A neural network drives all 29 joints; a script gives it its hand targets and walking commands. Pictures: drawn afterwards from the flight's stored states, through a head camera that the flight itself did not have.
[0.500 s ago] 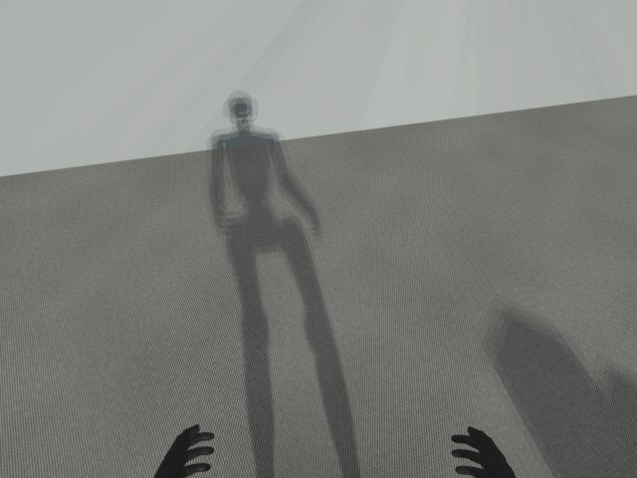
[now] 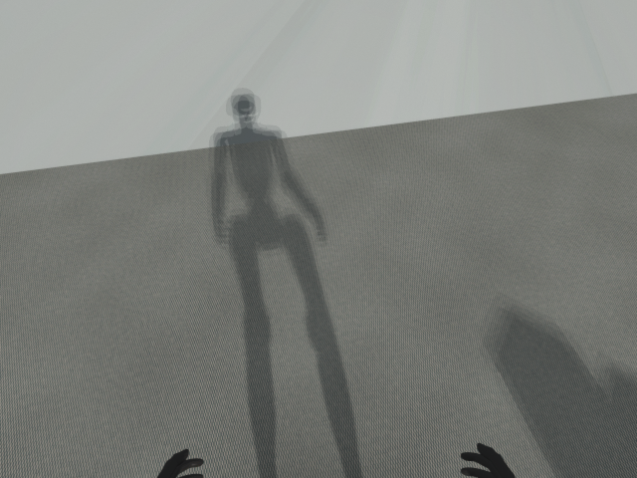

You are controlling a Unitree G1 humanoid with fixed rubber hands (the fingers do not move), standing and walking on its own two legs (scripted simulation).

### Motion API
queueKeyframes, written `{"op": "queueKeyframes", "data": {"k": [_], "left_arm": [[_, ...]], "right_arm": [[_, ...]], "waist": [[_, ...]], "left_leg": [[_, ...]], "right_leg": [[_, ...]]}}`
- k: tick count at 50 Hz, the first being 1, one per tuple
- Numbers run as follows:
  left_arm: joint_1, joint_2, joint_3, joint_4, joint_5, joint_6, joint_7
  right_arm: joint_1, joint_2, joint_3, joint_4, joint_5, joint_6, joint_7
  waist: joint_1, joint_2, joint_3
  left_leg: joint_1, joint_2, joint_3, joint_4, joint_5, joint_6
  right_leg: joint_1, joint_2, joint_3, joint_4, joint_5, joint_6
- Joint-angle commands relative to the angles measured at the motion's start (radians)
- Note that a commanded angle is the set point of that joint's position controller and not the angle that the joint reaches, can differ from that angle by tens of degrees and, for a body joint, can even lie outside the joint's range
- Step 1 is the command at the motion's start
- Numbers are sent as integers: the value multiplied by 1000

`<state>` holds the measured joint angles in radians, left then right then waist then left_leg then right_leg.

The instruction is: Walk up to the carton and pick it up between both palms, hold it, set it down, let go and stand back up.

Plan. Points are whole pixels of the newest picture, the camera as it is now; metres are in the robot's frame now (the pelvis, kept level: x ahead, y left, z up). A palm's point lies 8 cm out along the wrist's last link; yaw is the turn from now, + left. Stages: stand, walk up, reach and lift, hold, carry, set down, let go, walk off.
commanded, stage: stand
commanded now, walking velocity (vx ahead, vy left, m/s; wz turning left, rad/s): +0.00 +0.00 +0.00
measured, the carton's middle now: out of the picture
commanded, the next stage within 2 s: walk up in 0.30 s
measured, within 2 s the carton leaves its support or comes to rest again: neither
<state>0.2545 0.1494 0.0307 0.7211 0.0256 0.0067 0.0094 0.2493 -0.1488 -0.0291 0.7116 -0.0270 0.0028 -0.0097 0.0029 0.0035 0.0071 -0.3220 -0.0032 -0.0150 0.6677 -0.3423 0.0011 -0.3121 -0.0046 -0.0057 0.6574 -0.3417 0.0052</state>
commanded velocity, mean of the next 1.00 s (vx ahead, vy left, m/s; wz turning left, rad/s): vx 0.00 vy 0.00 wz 0.00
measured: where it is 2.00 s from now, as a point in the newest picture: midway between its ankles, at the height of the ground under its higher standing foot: outside the picture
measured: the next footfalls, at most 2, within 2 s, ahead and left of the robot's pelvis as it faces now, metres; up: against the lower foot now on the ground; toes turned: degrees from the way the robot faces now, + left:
right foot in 0.84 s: +0.05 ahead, -0.23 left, +0.00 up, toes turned -20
left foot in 1.16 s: +0.06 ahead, -0.07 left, +0.00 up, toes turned -30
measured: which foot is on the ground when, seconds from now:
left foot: down 0.00-0.84, up 0.86-1.00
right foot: down 0.00-0.56, up 0.58-0.82, down 0.84-1.00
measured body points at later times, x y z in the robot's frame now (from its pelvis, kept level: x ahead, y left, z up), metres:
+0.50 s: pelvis +0.01 +0.00 +0.01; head +0.02 +0.00 +0.46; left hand +0.09 +0.23 -0.13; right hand +0.09 -0.23 -0.13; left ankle +0.01 +0.12 -0.72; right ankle +0.00 -0.12 -0.72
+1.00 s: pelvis -0.03 -0.09 +0.00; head -0.01 -0.14 +0.44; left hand +0.15 +0.15 -0.10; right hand +0.04 -0.39 -0.13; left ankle +0.01 +0.04 -0.67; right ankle +0.01 -0.22 -0.72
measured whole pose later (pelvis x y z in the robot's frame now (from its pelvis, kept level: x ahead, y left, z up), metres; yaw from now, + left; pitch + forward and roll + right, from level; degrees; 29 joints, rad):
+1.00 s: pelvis -0.03 -0.09 +0.00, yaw -23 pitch -1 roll +2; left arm 0.21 0.26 0.06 0.77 0.01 0.07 -0.06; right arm 0.08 -0.29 -0.06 0.78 -0.01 0.01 -0.06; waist 0.07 0.07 0.11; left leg -0.45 0.01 0.04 1.08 -0.65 0.02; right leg -0.43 0.01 0.06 0.67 -0.20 -0.02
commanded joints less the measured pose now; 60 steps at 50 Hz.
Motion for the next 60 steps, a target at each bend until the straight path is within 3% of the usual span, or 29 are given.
{"op": "queueKeyframes", "data": {"k": [1,20,24,25,26,27,28,29,30,32,34,37,38,39,40,41,42,43,44,46,47,48,53,55,56,57,58,59,60], "left_arm": [[-6,90,28,-55,-1,-17,4],[20,85,45,51,-4,-20,15],[29,87,49,81,-5,-21,20],[-72,240,70,29,11,7,-3],[-81,210,66,15,13,20,-14],[-101,191,71,5,32,37,-20],[-126,199,77,-1,51,51,-23],[-144,204,73,-6,57,55,-29],[-137,206,69,-13,57,56,-40],[-74,205,70,3,40,62,-61],[-40,196,67,17,25,65,-78],[-28,198,69,27,5,56,-104],[-5,208,75,36,-1,49,-110],[41,225,83,52,-3,42,-110],[84,258,98,75,-3,36,-105],[103,329,119,79,-6,34,-96],[82,416,125,44,-21,37,-91],[32,448,116,25,-37,44,-86],[-26,444,114,6,-38,48,-77],[-89,390,97,-33,-12,55,-56],[-111,369,89,-58,0,56,-54],[-116,337,75,-72,4,55,-61],[-101,309,67,-94,7,60,-95],[-133,319,65,-101,11,70,-98],[-138,303,58,-105,13,71,-101],[-110,257,46,-102,11,73,-102],[-66,266,56,-88,31,81,-96],[-50,320,77,-74,49,90,-94],[-21,332,77,-66,60,96,-101]], "right_arm": [[-9,-93,-30,-60,1,-19,-3],[37,-81,-43,48,4,-25,-16],[42,-84,-46,75,6,-24,-20],[-8,-196,-107,45,13,-34,-47],[41,-262,-127,49,4,-37,-65],[35,-288,-134,59,-1,-41,-77],[39,-274,-136,68,1,-44,-85],[39,-263,-137,75,3,-46,-87],[23,-270,-136,74,2,-46,-91],[-99,-261,-118,56,-12,-50,-99],[-173,-263,-110,40,-24,-49,-94],[-214,-295,-110,9,-35,-36,-67],[-213,-304,-111,9,-40,-27,-60],[-226,-306,-104,10,-42,-19,-56],[-211,-271,-86,16,-41,-12,-50],[-174,-208,-62,16,-31,-2,-39],[-134,-159,-46,-12,-7,11,-31],[-98,-169,-47,-10,3,19,-42],[-101,-185,-42,-14,15,16,-50],[-98,-201,-36,7,29,-3,-56],[-51,-216,-43,35,36,-16,-55],[-33,-222,-53,48,37,-28,-52],[-34,-160,-46,20,27,-39,-54],[55,-133,-43,34,27,-39,-56],[111,-163,-57,40,20,-38,-60],[124,-248,-83,33,8,-34,-66],[46,-301,-90,10,-5,-27,-78],[-34,-290,-96,13,-7,-25,-90],[-113,-283,-109,7,-9,-36,-92]], "waist": [[-2,-7,-24],[-1,9,-6],[-2,-9,1],[-42,19,28],[-61,124,-17],[-58,174,-7],[-63,134,-10],[-66,111,-12],[-55,128,2],[10,152,16],[38,173,-8],[42,195,-51],[52,178,-68],[83,107,-83],[106,-29,-92],[112,-281,-62],[87,-463,-37],[79,-446,-18],[77,-465,4],[44,-352,18],[22,-309,-13],[15,-255,-49],[33,-106,-121],[-12,-49,-137],[-41,13,-155],[-49,222,-152],[-6,232,-70],[20,207,-6],[54,268,41]], "left_leg": [[11,38,-69,-153,124,35],[50,48,-74,-189,207,42],[62,51,-72,-194,223,42],[253,144,-114,-144,431,114],[355,337,-253,-224,592,218],[329,500,-312,-281,723,308],[298,526,-308,-285,710,337],[248,515,-295,-294,669,331],[194,498,-267,-306,624,319],[144,441,-140,-296,537,272],[157,398,-23,-262,502,233],[98,330,111,-162,413,181],[59,313,128,-119,341,171],[-15,282,156,-42,236,151],[-93,204,191,92,103,125],[-231,70,220,307,-241,77],[-358,-40,170,476,-508,17],[-307,-29,50,526,-504,16],[-285,-2,17,531,-476,21],[-264,36,-10,455,-336,27],[-203,29,7,394,-233,29],[-144,6,17,350,-150,38],[46,-66,73,51,8,57],[247,-64,76,-213,166,75],[400,3,-3,-299,162,99],[451,260,-281,-406,-95,153],[260,528,-507,-502,-246,210],[109,581,-505,-571,-296,276],[-13,578,-461,-582,-284,294]], "right_leg": [[3,-36,60,-137,133,-35],[53,-45,65,-164,204,-41],[61,-49,68,-176,223,-42],[-225,-6,123,25,443,-36],[-337,62,25,239,188,16],[-387,13,25,436,-235,46],[-380,-46,48,511,-273,53],[-357,-81,69,524,-260,59],[-334,-114,96,536,-247,67],[-284,-158,124,476,-153,77],[-246,-165,85,351,-67,65],[-54,-126,-10,131,38,41],[26,-95,-55,60,85,29],[142,-60,-90,-33,183,9],[234,-15,-75,-94,242,-17],[281,-43,80,-172,399,-73],[203,-238,486,-305,442,-161],[94,-301,620,-419,247,-261],[38,-323,664,-465,132,-301],[52,-233,472,-349,269,-269],[43,-183,376,-285,393,-238],[31,-138,332,-257,447,-201],[-47,-102,415,-269,290,-191],[-155,-42,401,-260,86,-119],[-280,17,368,-218,-66,-54],[-416,120,248,32,-157,6],[-461,107,171,368,-161,60],[-464,30,146,565,-128,92],[-403,-27,171,682,-97,93]]}}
